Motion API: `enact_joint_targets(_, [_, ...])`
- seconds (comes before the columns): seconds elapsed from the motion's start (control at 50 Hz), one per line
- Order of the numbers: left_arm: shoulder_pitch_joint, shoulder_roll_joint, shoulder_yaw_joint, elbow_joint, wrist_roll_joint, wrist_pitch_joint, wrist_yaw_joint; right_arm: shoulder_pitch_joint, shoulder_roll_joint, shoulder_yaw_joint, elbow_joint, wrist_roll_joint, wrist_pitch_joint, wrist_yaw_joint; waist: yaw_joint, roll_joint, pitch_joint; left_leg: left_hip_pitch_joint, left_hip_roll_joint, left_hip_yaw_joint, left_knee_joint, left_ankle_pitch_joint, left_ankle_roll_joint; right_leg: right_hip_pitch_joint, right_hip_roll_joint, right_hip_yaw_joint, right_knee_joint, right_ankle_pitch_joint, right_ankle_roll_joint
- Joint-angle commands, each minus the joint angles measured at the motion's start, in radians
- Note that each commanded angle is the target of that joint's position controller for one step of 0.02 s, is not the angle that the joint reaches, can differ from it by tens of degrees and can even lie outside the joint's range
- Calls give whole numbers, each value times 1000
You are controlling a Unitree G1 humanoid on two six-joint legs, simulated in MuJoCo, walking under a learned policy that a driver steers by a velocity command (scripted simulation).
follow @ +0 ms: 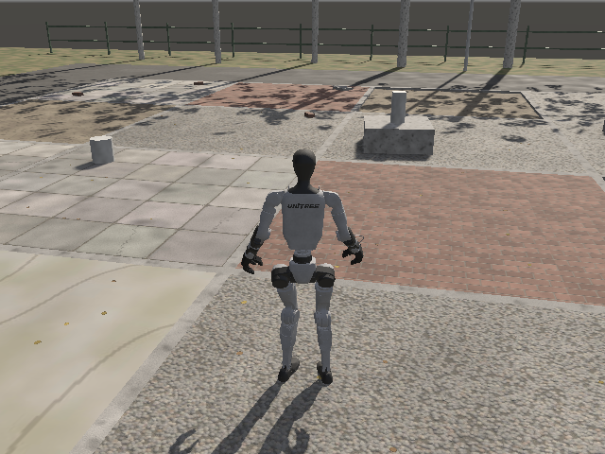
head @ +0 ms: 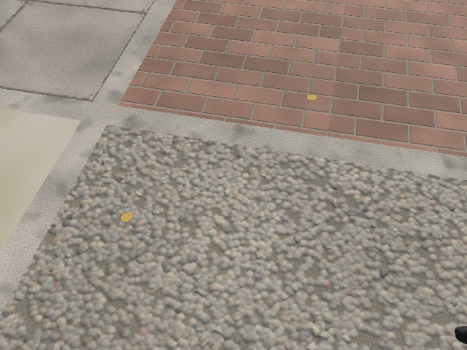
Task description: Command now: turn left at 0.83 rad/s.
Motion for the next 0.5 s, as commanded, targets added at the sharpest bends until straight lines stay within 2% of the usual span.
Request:
enact_joint_targets(0.02, [10, 199, 47, -77, 54, -4, 4, 58, -102, -26, -90, -5, -24, 13, -47, -330, -143, -197, 25, 102, 387, -395, -28, 207, -436, 455, -224, 144, -268])
enact_joint_targets(0.04, [-38, 148, 34, -107, 46, -7, 10, 72, -172, -43, -65, -16, -34, 19, -57, -265, -122, -212, 99, 125, 530, -329, -61, 173, -448, 418, -203, 146, -294])
enact_joint_targets(0.06, [-74, 103, 21, -123, 28, -1, 19, 81, -179, -46, -30, -13, -31, 21, -53, -190, -99, -198, 120, 144, 582, -260, -76, 150, -373, 293, -176, 120, -254])
enact_joint_targets(0.08, [-74, 89, 13, -130, 15, 7, 26, 84, -147, -37, -9, -16, -25, 17, -42, -140, -89, -204, 122, 160, 637, -214, -88, 158, -313, 218, -161, 97, -218])
enact_joint_targets(0.1, [-57, 94, 8, -127, 7, 13, 31, 84, -113, -23, -7, -16, -22, 19, -26, -122, -70, -224, 118, 178, 684, -192, -98, 159, -299, 186, -161, 145, -221])
enact_joint_targets(0.12, [-32, 102, 5, -121, 9, 19, 34, 70, -89, -12, -12, -11, -24, 21, -16, -114, -63, -225, 124, 206, 678, -184, -103, 165, -287, 149, -161, 201, -225])
enact_joint_targets(0.18, [43, 120, 7, -105, 16, 30, 31, 9, -50, 11, -30, -4, -33, 15, 30, -177, -90, -225, 146, 245, 525, -195, -117, 266, -270, 93, -145, 273, -240])
enact_joint_targets(0.2, [82, 125, 9, -99, 12, 32, 29, 17, -41, 18, -25, -6, -34, 16, 44, -189, -134, -203, 165, 269, 452, -189, -115, 294, -271, 94, -172, 60, -236])
enact_joint_targets(0.22, [110, 145, 15, -92, -1, 31, 25, 22, -31, 26, -23, -4, -38, 22, 56, -231, -144, -165, 177, 302, 385, -205, -109, 282, -273, 112, -213, -172, -233])
enact_joint_targets(0.24, [114, 162, 18, -91, -9, 28, 21, 29, -25, 32, -20, -1, -43, 30, 58, -275, -136, -112, 186, 329, 314, -231, -95, 240, -285, 131, -253, -325, -227])
enact_joint_targets(0.26, [99, 171, 18, -98, -13, 24, 17, 36, -31, 34, -13, 1, -50, 35, 51, -291, -114, -40, 191, 353, 237, -247, -77, 177, -292, 135, -280, -399, -220])
enact_joint_targets(0.28, [85, 153, 10, -99, -8, 25, 14, -9, -24, 37, -15, -8, -58, 34, 58, -273, -40, 16, 186, 359, 128, -252, -65, 109, -273, 125, -272, -309, -220])
enact_joint_targets(0.3, [86, 128, -1, -92, -4, 28, 11, -34, -7, 41, -13, -18, -68, 30, 56, -234, -5, 62, 178, 353, -3, -209, -55, 98, -259, 113, -237, -170, -219])
enact_joint_targets(0.32, [74, 104, -13, -86, -6, 29, 9, 0, 16, 43, 8, -27, -78, 25, 19, -199, -7, 146, 173, 350, -193, -72, -44, 107, -238, 91, -171, 21, -203])
enact_joint_targets(0.34, [83, 89, -20, -78, -14, 26, 5, 58, 20, 40, 36, -34, -82, 21, -14, -190, -33, 273, 172, 343, -354, 94, -36, 89, -218, 74, -107, 202, -175])
enact_joint_targets(0.36, [123, 90, -19, -78, -16, 14, -3, 112, -43, 23, 45, -35, -78, 10, -7, -179, -97, 413, 245, 287, -312, 196, -26, 37, -198, 76, -63, 196, -117])
enact_joint_targets(0.38, [122, 53, -29, -103, 4, -2, -15, 168, -131, 4, 36, -44, -64, -7, -8, -3, -158, 546, 423, 158, -192, 630, 17, -92, -132, 26, 108, -35, -52])
enact_joint_targets(0.4, [114, 55, -26, -132, -21, -16, -19, 131, -199, -22, 55, -56, -46, -6, 10, 229, -136, 416, 559, 105, -155, 797, 152, -172, -63, -107, 194, -295, -1])
enact_joint_targets(0.42, [102, 125, -6, -121, -27, -11, -17, 86, -131, -9, 27, -60, -46, -4, -21, 194, -132, 387, 576, 102, -163, 862, 222, -183, -84, -117, 389, -435, 39])
enact_joint_targets(0.44, [113, 152, 14, -110, -40, 4, -12, 63, -82, 5, 25, -62, -45, -5, -21, 179, -109, 377, 572, 129, -162, 935, 236, -238, -71, -113, 564, -478, 61])
enact_joint_targets(0.46, [160, 132, 20, -85, -37, 30, 0, 14, -63, 11, 16, -56, -44, -7, 7, 154, -102, 350, 545, 188, -157, 954, 220, -246, -74, -99, 674, -479, 81])
enact_joint_targets(0.48, [202, 112, 20, -77, -28, 58, 11, -57, -52, 13, 12, -37, -47, -7, 40, 150, -78, 313, 533, 235, -154, 959, 204, -253, -79, -87, 716, -438, 100])
enact_joint_targets(0.5, [213, 91, 17, -77, -24, 79, 19, -92, -44, 16, 12, -34, -48, -10, 56, 138, -67, 278, 519, 278, -154, 955, 194, -238, -80, -94, 732, -395, 111])
Velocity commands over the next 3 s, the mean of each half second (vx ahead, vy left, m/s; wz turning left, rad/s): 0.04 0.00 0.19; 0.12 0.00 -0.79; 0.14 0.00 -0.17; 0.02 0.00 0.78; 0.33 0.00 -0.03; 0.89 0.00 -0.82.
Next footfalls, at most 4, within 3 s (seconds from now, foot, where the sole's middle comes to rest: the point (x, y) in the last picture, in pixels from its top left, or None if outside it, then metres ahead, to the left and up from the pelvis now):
0.36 left None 0.02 0.13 -0.77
0.70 right None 0.04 -0.11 -0.77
1.12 left None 0.21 0.07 -0.77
1.44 right None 0.14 -0.17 -0.77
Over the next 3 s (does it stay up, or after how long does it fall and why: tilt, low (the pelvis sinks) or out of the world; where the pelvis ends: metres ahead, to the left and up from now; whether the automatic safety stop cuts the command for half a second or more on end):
stays up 0.66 -0.10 0.00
